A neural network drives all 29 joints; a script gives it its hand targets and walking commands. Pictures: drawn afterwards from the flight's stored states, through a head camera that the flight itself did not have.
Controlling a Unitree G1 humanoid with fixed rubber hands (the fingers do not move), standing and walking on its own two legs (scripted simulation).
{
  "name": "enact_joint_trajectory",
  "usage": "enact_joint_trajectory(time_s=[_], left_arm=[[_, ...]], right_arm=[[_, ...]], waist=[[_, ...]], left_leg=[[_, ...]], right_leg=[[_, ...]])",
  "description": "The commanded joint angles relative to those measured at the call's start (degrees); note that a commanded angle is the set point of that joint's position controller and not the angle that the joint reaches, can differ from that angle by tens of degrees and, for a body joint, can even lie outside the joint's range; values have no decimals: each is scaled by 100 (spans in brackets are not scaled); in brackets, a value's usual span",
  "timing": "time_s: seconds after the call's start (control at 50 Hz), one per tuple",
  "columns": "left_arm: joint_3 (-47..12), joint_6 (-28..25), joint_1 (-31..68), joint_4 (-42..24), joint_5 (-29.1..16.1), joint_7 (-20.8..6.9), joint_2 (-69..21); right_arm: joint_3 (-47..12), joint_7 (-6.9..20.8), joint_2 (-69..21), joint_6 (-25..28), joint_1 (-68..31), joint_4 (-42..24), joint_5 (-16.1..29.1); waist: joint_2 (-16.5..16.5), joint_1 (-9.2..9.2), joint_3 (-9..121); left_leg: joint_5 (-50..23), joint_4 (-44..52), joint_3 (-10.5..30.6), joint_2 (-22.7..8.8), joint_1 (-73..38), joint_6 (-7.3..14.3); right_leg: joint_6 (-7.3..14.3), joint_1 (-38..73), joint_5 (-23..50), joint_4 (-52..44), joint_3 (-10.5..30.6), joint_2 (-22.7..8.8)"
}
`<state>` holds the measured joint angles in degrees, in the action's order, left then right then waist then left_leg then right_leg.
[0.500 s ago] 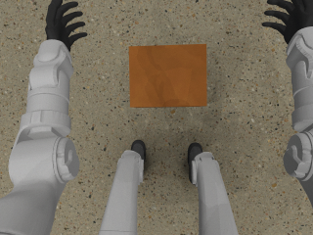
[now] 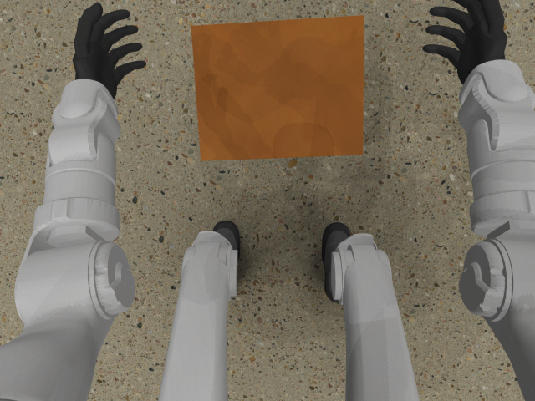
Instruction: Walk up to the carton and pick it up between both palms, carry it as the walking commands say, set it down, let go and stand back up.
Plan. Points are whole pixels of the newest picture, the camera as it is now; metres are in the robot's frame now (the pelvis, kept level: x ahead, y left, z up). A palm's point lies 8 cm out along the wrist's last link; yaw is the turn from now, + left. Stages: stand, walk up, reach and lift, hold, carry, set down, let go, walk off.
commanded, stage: reach and lift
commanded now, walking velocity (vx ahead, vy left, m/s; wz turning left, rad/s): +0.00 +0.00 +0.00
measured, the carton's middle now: (279, 99) +0.50 +0.01 -0.46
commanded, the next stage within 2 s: none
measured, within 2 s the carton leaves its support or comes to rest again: neither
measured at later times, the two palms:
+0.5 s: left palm (133, 88) +0.49 +0.23 -0.26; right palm (442, 77) +0.50 -0.22 -0.26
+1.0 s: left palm (156, 104) +0.49 +0.25 -0.39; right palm (406, 92) +0.50 -0.22 -0.39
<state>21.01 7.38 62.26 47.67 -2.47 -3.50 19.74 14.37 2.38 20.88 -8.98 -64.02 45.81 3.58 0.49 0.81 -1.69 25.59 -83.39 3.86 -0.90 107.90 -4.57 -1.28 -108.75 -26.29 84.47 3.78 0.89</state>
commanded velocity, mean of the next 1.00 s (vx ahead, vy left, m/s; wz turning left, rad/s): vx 0.00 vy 0.00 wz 0.00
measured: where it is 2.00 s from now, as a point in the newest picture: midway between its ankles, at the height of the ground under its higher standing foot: (281, 276)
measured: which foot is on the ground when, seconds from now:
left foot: down 0.00-1.00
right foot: down 0.00-1.00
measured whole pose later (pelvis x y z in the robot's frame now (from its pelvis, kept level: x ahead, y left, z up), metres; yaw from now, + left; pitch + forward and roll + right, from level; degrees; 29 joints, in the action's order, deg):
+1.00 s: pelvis -0.05 +0.01 -0.21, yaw +1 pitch +32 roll +1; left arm 7.0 4.3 82.2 62.1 -16.5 4.9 29.0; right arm 5.8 -4.0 29.8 -5.4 -82.9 59.6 13.8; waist -0.7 -0.5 -29.9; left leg 33.2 -129.1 4.7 1.1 127.8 -5.2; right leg -4.3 -127.4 -35.4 130.8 5.1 0.0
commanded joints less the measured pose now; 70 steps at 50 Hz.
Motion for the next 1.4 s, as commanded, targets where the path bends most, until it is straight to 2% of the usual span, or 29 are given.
enact_joint_trajectory(time_s=[0.0,0.02,0.04,0.06,0.1,0.12,0.14,0.16,0.18,0.2,0.22,0.3,0.34,0.36,0.42,0.46,0.52,0.54,0.66,0.72,0.78,0.84,0.94,1.0,1.1,1.14,1.22,1.32,1.38], left_arm=[[44,-176,2110,-1931,-405,382,1836],[-50,7,2698,-1582,-523,446,2135],[-334,218,3359,-1645,-670,588,2347],[-421,414,3567,-1669,-811,603,2309],[-597,694,3538,-2575,-1090,728,2210],[-572,786,3168,-3190,-1106,804,2109],[-660,920,3126,-2856,-1063,840,2139],[-895,1141,3265,-1399,-1177,807,1958],[-826,1166,3322,-1343,-1227,733,1785],[-798,1190,3369,-1089,-1105,684,1755],[-824,1158,3498,-916,-1008,671,1633],[-749,581,4033,-207,-671,704,1712],[-600,300,4182,-265,-678,742,1832],[-587,237,4333,-130,-772,780,1881],[-698,139,4291,879,-787,720,1838],[-796,139,4151,1316,-770,653,1667],[-824,45,3806,1503,-692,587,1414],[-853,-13,3670,1469,-736,542,1270],[-666,-405,3547,459,-754,674,1623],[-622,-531,3611,206,-864,812,1949],[-678,-547,3643,160,-993,911,2123],[-1113,-606,3759,-151,-1315,968,1879],[-1665,-404,3687,920,-1515,708,1313],[-1602,-398,3808,874,-1445,687,1426],[-1179,-406,3856,1315,-1106,807,1712],[-1095,-429,3916,1364,-1012,852,1785],[-1174,-522,4185,1166,-1180,898,1803],[-1483,-563,4227,1092,-1456,820,1520],[-1608,-593,4093,1151,-1509,775,1311]], right_arm=[[421,-472,1986,163,-2246,-2237,58],[278,-507,2089,-39,-2918,-2216,231],[245,-568,2230,-276,-3394,-2071,425],[-26,-559,2197,-441,-3757,-2367,727],[-280,-496,2202,-685,-3643,-2918,1234],[-336,-509,2187,-759,-3159,-3141,1274],[-352,-562,2200,-872,-3096,-2756,1285],[-372,-557,2152,-1108,-3066,-1130,1194],[-463,-490,2075,-1154,-3063,-885,1134],[-491,-389,1978,-1143,-3093,-478,1067],[-330,-332,2053,-1063,-3101,-53,870],[127,-342,2214,-417,-3858,400,441],[67,-375,2196,-96,-4147,92,408],[41,-415,2355,-10,-4323,258,401],[-275,-402,1994,38,-4324,955,509],[-464,-353,1796,1,-4215,1392,517],[-744,-254,1449,71,-3920,1543,668],[-731,-225,1365,122,-3774,1491,659],[-617,-457,1578,495,-3766,361,769],[-461,-650,1909,564,-3904,136,732],[-388,-783,2123,561,-3766,156,634],[-437,-800,2159,630,-3680,81,835],[-1052,-484,1554,509,-3722,821,1201],[-1010,-404,1664,499,-3661,1080,1163],[-690,-444,2011,559,-3831,1550,925],[-640,-483,2048,591,-3979,1474,923],[-909,-545,1887,649,-4302,1251,1077],[-1291,-590,1476,603,-4322,1085,1309],[-1448,-614,1290,627,-4245,1010,1341]], waist=[[224,30,9524],[338,177,9124],[165,114,9180],[147,241,9583],[-57,251,11212],[-42,139,12401],[-162,98,12293],[-209,-193,10513],[-226,-251,9668],[-276,-97,8731],[-309,-227,7859],[-434,-230,6359],[-130,-113,6552],[-69,-196,6629],[77,68,5244],[168,87,4645],[212,214,4600],[277,136,4652],[293,239,6732],[330,171,7344],[401,-94,7427],[-64,-291,7364],[-101,-210,5235],[-26,-234,4785],[-7,-75,4507],[-118,18,4566],[60,169,4992],[419,17,5189],[365,60,5434]], left_leg=[[-3299,-855,-922,498,-3220,128],[-1750,-826,-978,471,-3197,197],[-713,-825,-1019,453,-3129,213],[-464,-787,-946,393,-3715,202],[-1905,-1063,-994,428,-4943,161],[-3396,-1326,-961,478,-5631,131],[-3242,-1615,-947,457,-5682,172],[-2101,-1667,-953,387,-5245,198],[-1740,-1618,-1098,392,-4800,138],[-1182,-1464,-1106,295,-4326,68],[-629,-1387,-1055,216,-3740,4],[124,-1557,-943,147,-2664,81],[-490,-1932,-929,163,-2627,112],[-553,-2135,-909,133,-2636,91],[70,-2199,-944,98,-1683,182],[277,-2282,-902,88,-1406,200],[-88,-2445,-865,66,-1448,223],[-324,-2509,-851,80,-1389,245],[-1910,-3272,-926,201,-1632,137],[-2152,-3532,-918,241,-1745,140],[-2440,-3755,-939,281,-2075,130],[-2792,-3911,-832,219,-2758,108],[-1588,-3638,-763,53,-1827,155],[-1206,-3538,-713,21,-1660,136],[-991,-3622,-678,30,-1445,105],[-939,-3610,-691,38,-1395,117],[-1169,-3671,-775,59,-1482,148],[-1189,-3750,-866,35,-1071,242],[-1473,-3804,-900,84,-1114,216]], right_leg=[[-174,4553,3986,704,-677,259],[-214,3945,2023,581,-768,182],[-199,3822,876,670,-932,213],[-202,3977,536,750,-1056,165],[-105,4940,1903,1141,-1073,180],[-35,5889,3565,1359,-954,232],[-110,5658,3406,1528,-922,236],[-139,4358,1717,1362,-1063,244],[-94,3880,1293,1313,-1080,211],[-82,3391,787,1253,-1081,156],[2,2897,310,1248,-1077,131],[57,2016,-139,1549,-1055,36],[3,2079,379,1883,-1025,42],[-15,2094,380,2028,-1023,5],[-97,1712,-280,2108,-900,-150],[-118,1549,-529,2183,-850,-171],[-150,1566,-218,2328,-804,-154],[-169,1608,80,2409,-797,-124],[-201,2810,2418,3138,-662,-60],[-237,3130,2794,3424,-598,-69],[-233,3186,2967,3554,-661,-98],[-195,2468,2660,3663,-709,-142],[-148,1403,1297,3546,-808,-310],[-119,1157,862,3526,-863,-323],[-157,796,603,3535,-836,-309],[-150,811,613,3546,-802,-289],[-201,1246,846,3516,-722,-259],[-196,1974,1324,3410,-601,-230],[-169,2264,1702,3454,-555,-198]])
